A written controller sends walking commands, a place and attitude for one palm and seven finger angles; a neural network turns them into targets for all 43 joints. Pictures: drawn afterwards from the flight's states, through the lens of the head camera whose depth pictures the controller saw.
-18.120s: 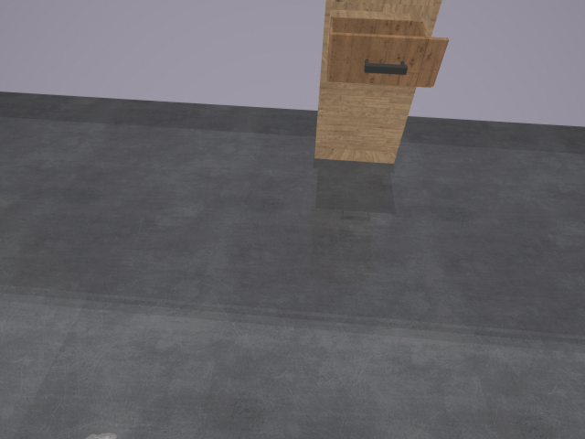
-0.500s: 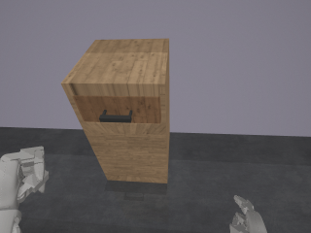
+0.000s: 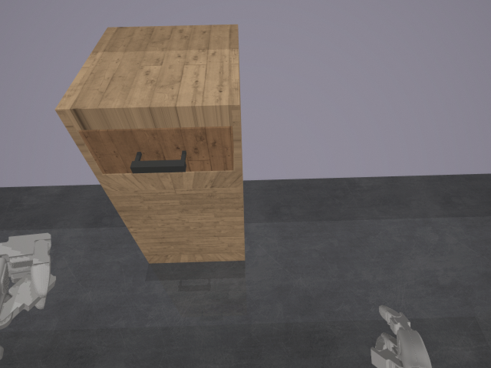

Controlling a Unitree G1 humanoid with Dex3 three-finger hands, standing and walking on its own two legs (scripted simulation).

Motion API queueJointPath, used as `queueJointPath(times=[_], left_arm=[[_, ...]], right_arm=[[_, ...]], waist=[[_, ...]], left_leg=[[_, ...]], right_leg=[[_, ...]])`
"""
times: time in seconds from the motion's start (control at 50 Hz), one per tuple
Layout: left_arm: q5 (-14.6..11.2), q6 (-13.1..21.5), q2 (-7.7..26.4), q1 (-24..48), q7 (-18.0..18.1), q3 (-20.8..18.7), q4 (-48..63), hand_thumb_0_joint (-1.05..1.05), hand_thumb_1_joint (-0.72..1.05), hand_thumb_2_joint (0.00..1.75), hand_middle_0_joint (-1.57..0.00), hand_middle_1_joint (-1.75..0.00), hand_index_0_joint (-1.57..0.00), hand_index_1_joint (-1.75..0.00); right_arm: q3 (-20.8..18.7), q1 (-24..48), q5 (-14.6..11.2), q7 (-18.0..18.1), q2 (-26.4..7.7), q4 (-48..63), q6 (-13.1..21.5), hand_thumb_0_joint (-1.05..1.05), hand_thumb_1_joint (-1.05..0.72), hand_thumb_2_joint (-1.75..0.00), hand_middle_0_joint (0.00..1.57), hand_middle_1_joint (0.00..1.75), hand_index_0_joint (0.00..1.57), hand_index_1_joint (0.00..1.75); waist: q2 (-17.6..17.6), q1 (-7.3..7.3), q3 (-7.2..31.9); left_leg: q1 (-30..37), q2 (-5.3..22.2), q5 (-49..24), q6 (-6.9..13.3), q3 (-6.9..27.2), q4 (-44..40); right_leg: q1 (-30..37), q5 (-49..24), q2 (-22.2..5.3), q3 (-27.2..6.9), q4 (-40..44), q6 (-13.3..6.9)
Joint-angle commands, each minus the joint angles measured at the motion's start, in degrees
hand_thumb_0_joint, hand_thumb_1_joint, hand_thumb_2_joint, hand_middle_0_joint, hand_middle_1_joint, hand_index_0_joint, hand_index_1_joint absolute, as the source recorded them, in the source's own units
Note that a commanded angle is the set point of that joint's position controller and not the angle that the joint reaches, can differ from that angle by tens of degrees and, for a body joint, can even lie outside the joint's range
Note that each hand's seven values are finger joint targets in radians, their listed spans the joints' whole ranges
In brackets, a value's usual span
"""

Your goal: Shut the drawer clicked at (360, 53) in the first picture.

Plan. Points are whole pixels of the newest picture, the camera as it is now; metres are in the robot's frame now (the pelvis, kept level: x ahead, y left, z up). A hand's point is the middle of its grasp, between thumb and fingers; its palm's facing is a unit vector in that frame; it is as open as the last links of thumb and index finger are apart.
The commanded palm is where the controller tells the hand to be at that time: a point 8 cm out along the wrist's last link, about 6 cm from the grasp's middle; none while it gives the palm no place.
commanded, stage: step back with the hand held close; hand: left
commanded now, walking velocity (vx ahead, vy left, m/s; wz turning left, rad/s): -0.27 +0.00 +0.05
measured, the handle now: (160, 160) +0.61 +0.27 -0.09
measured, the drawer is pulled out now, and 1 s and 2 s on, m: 0.00 0.00 0.00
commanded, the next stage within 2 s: stop stepping back and stand still in 0.90 s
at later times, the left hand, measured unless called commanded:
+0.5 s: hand out of the picture +0.09 +0.26 +0.16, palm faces +0.41 -0.80 -0.44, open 3.2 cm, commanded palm +0.03 +0.30 +0.17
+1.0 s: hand out of the picture +0.03 +0.24 +0.17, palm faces +0.30 -0.86 -0.42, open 3.2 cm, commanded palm -0.05 +0.29 +0.17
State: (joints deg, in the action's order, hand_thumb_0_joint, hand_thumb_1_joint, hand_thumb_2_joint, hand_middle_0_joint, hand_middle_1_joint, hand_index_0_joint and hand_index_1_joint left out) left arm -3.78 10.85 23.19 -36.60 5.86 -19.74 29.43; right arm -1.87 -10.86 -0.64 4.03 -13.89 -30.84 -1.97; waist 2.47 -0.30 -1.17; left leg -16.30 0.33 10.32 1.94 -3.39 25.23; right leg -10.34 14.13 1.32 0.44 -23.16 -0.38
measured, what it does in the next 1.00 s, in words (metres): walks backwards: right foot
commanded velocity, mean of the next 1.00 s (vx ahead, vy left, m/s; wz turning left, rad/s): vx -0.34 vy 0.00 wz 0.00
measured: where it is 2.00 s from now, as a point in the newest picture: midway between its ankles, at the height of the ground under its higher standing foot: outside the picture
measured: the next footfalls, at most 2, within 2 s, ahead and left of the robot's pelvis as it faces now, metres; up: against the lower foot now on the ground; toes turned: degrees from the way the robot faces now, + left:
right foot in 0.82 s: -0.24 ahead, -0.07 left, +0.00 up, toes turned -1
left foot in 1.22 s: -0.11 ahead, +0.13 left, +0.00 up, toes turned +0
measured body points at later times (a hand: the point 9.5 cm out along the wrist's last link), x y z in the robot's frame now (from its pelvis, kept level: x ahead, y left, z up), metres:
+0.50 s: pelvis -0.09 +0.02 -0.02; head -0.06 +0.02 +0.43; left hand +0.06 +0.30 +0.18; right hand +0.10 -0.21 -0.10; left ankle +0.03 +0.10 -0.74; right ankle -0.03 -0.11 -0.74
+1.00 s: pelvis -0.18 +0.02 -0.03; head -0.17 +0.04 +0.42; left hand +0.00 +0.29 +0.19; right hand -0.01 -0.22 -0.10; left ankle +0.02 +0.09 -0.74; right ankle -0.26 -0.11 -0.74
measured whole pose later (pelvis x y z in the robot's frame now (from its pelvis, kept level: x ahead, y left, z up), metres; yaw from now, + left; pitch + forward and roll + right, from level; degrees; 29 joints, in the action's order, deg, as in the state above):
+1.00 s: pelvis -0.18 +0.02 -0.03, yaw -2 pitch +0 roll -3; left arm -4.3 17.3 25.7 -29.7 6.0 -22.5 33.7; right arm -0.1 -9.1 1.2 3.3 -9.7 -36.5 5.2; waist 0.2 -0.6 -1.5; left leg -30.1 1.5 -5.1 3.7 -2.4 25.1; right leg -10.7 31.1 3.9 -1.2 -38.4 -0.6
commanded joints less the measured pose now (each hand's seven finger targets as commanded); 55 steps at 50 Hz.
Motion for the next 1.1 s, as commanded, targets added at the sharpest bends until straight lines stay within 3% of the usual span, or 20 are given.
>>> queueJointPath(times=[0.0,0.26,0.34,0.4,0.44,0.5,0.56,0.62,0.74,0.8,0.84,0.88,0.9,0.92,0.96,1.0,1.02,1.04,1.06,1.08], left_arm=[[-0.19,3.74,8.78,-2.17,2.22,-8.05,12.74,0.00,0.90,0.90,-1.40,-1.60,-1.40,-1.60],[2.62,6.56,8.81,1.56,3.03,-10.06,15.02,0.00,0.90,0.90,-1.40,-1.60,-1.40,-1.60],[1.93,6.91,8.00,1.36,2.68,-9.47,15.94,0.00,0.90,0.90,-1.40,-1.60,-1.40,-1.60],[1.07,7.38,8.04,3.18,3.47,-7.91,16.18,0.00,0.90,0.90,-1.40,-1.60,-1.40,-1.60],[1.36,7.50,8.27,5.28,4.23,-7.22,15.74,0.00,0.90,0.90,-1.40,-1.60,-1.40,-1.60],[1.41,8.11,9.39,4.72,4.37,-8.26,16.47,0.00,0.90,0.90,-1.40,-1.60,-1.40,-1.60],[3.39,8.92,9.66,5.03,3.63,-10.55,17.51,0.00,0.90,0.90,-1.40,-1.60,-1.40,-1.60],[2.36,8.54,10.39,2.63,3.40,-11.94,17.19,0.00,0.90,0.90,-1.40,-1.60,-1.40,-1.60],[-0.66,9.79,9.85,0.68,2.57,-9.17,19.36,0.00,0.90,0.90,-1.40,-1.60,-1.40,-1.60],[-0.21,11.62,13.60,6.55,3.13,-11.30,18.39,0.00,0.90,0.90,-1.40,-1.60,-1.40,-1.60],[0.36,10.33,9.99,9.41,2.41,-7.08,15.76,0.00,0.90,0.90,-1.40,-1.60,-1.40,-1.60],[-0.25,8.49,10.97,7.30,1.87,-8.56,15.54,0.00,0.90,0.90,-1.40,-1.60,-1.40,-1.60],[-0.61,8.45,10.49,7.98,1.50,-8.46,15.60,0.00,0.90,0.90,-1.40,-1.60,-1.40,-1.60],[-1.22,9.22,10.63,7.66,1.15,-9.13,14.78,0.00,0.90,0.90,-1.40,-1.60,-1.40,-1.60],[-1.98,8.85,11.95,2.39,1.37,-12.52,15.00,0.00,0.90,0.90,-1.40,-1.60,-1.40,-1.60],[-2.22,8.38,12.18,-3.67,1.24,-13.88,16.19,0.00,0.90,0.90,-1.40,-1.60,-1.40,-1.60],[-1.79,8.10,12.80,-5.31,1.24,-13.65,18.15,0.00,0.90,0.90,-1.40,-1.60,-1.40,-1.60],[-2.07,7.45,13.74,-6.67,1.51,-13.63,20.09,0.00,0.90,0.90,-1.40,-1.60,-1.40,-1.60],[-1.86,6.11,15.07,-4.27,2.58,-15.81,23.22,0.00,0.90,0.90,-1.40,-1.60,-1.40,-1.60],[-1.25,4.69,11.89,-1.94,2.39,-12.86,21.95,0.00,0.90,0.90,-1.40,-1.60,-1.40,-1.60]], right_arm=[[-1.81,4.98,0.27,0.54,-5.84,9.44,3.55,0.00,-0.90,-0.90,0.20,0.30,0.20,0.30],[-1.99,4.79,0.42,1.31,-7.20,9.94,8.27,0.00,-0.90,-0.90,0.20,0.30,0.20,0.30],[-2.12,3.50,0.54,1.01,-6.31,9.19,8.95,0.00,-0.90,-0.90,0.20,0.30,0.20,0.30],[-2.29,2.33,0.91,0.45,-5.55,6.37,8.81,0.00,-0.90,-0.90,0.20,0.30,0.20,0.30],[-2.33,2.35,1.11,0.28,-4.88,5.30,8.44,0.00,-0.90,-0.90,0.20,0.30,0.20,0.30],[-2.19,3.59,0.80,0.88,-5.89,5.75,8.18,0.00,-0.90,-0.90,0.20,0.30,0.20,0.30],[-2.02,6.61,1.43,1.45,-7.25,7.68,9.87,0.00,-0.90,-0.90,0.20,0.30,0.20,0.30],[-3.08,5.29,1.68,-0.12,-5.78,6.79,10.56,0.00,-0.90,-0.90,0.20,0.30,0.20,0.30],[-1.74,2.45,2.39,-1.57,-4.09,2.46,11.52,0.00,-0.90,-0.90,0.20,0.30,0.20,0.30],[-1.18,2.08,1.97,-0.98,-3.33,0.36,10.03,0.00,-0.90,-0.90,0.20,0.30,0.20,0.30],[-1.93,2.94,1.45,0.27,-4.49,0.67,11.16,0.00,-0.90,-0.90,0.20,0.30,0.20,0.30],[-1.49,4.71,1.18,0.99,-5.03,2.37,10.57,0.00,-0.90,-0.90,0.20,0.30,0.20,0.30],[-1.48,6.04,1.16,0.80,-5.79,3.01,10.36,0.00,-0.90,-0.90,0.20,0.30,0.20,0.30],[-1.59,6.10,1.12,0.18,-5.52,3.06,10.60,0.00,-0.90,-0.90,0.20,0.30,0.20,0.30],[-1.72,7.27,2.88,-0.10,-5.76,4.86,10.42,0.00,-0.90,-0.90,0.20,0.30,0.20,0.30],[-1.66,6.31,2.52,-0.90,-4.30,5.37,9.14,0.00,-0.90,-0.90,0.20,0.30,0.20,0.30],[-1.81,5.17,0.86,-1.08,-4.18,5.89,8.64,0.00,-0.90,-0.90,0.20,0.30,0.20,0.30],[-2.40,4.66,-0.28,-0.83,-4.05,6.37,8.29,0.00,-0.90,-0.90,0.20,0.30,0.20,0.30],[-2.62,4.57,0.50,-0.98,-4.86,6.40,7.83,0.00,-0.90,-0.90,0.20,0.30,0.20,0.30],[-1.89,3.34,0.52,-0.99,-3.22,4.75,6.37,0.00,-0.90,-0.90,0.20,0.30,0.20,0.30]], waist=[[2.07,0.75,10.39],[7.44,0.61,5.91],[-0.79,-0.10,5.55],[-8.60,-1.07,5.35],[-10.08,-1.77,5.50],[-1.82,-1.39,4.06],[17.82,-0.06,4.93],[6.43,0.83,8.34],[10.38,0.53,12.59],[-6.04,-1.12,9.71],[-12.02,-2.17,7.52],[-2.85,-1.52,7.64],[5.49,-0.80,7.40],[10.23,-0.65,7.71],[14.53,0.87,9.03],[10.50,2.19,11.42],[1.99,1.67,10.98],[-13.87,0.62,7.68],[-18.80,1.60,6.60],[-12.65,-0.94,2.94]], left_leg=[[5.80,4.67,-17.27,0.89,4.81,-1.55],[-24.46,10.99,30.06,4.77,14.63,-14.19],[-19.04,5.64,24.60,2.69,9.24,-3.99],[-0.33,-0.26,11.17,-1.06,5.11,14.66],[3.39,-0.87,7.50,-1.47,4.79,16.87],[1.97,3.15,9.94,0.04,10.65,3.54],[-29.24,18.50,42.12,6.84,30.39,-24.21],[-19.71,16.82,28.24,6.67,21.61,-17.49],[2.41,11.15,9.57,-2.98,10.44,-13.08],[13.04,3.71,1.60,-3.57,3.12,15.14],[11.88,1.52,-2.89,-2.76,2.83,12.28],[15.15,4.92,-19.02,-0.03,6.83,3.64],[11.49,8.98,-18.46,1.97,11.98,-3.81],[6.68,12.60,-4.44,2.78,16.36,-12.45],[-7.25,15.42,20.88,0.28,21.43,-23.13],[-11.56,9.77,18.47,-2.68,10.68,-15.07],[-5.23,1.43,15.02,-5.06,1.31,3.35],[3.58,-4.09,11.67,-6.46,1.24,28.64],[-1.62,-3.46,11.90,-5.52,5.28,42.98],[-8.78,0.16,10.09,-4.40,7.90,47.19]], right_leg=[[0.34,-17.90,-2.46,-1.40,-0.65,1.46],[12.17,-2.44,2.57,-1.67,-15.02,1.79],[3.15,3.01,-0.73,-7.68,-6.21,-0.31],[-18.72,9.06,-10.04,-16.22,7.10,-4.90],[-21.73,3.99,-12.04,-14.41,6.91,-5.58],[-20.44,5.05,-4.71,-7.02,-0.35,-1.68],[6.08,7.16,6.58,-2.22,-34.84,1.98],[-0.49,11.89,5.25,-2.37,-41.24,0.86],[-2.63,16.20,2.19,2.32,0.55,-2.84],[-20.74,-2.57,-15.32,-13.36,12.88,-7.13],[-18.90,-12.30,-10.43,-4.55,4.12,-4.43],[-17.65,-12.48,-2.78,-0.18,-4.93,0.68],[-13.92,-1.67,2.02,0.84,-10.00,1.95],[-10.37,15.74,4.32,0.22,-15.92,1.17],[-0.76,22.45,5.65,0.25,-20.94,-1.81],[5.97,18.11,4.53,2.47,-8.20,-3.06],[-4.02,19.90,-1.38,-2.43,2.91,-4.62],[-27.05,31.88,-15.02,-18.42,15.61,-8.86],[-32.28,32.36,-22.96,-27.83,17.85,-14.90],[-30.28,29.48,-21.30,-19.66,13.19,-13.77]])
